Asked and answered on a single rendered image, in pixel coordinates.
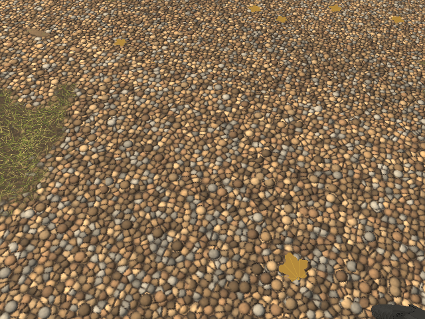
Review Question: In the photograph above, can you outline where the robot right hand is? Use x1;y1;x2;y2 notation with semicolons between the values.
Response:
371;304;425;319

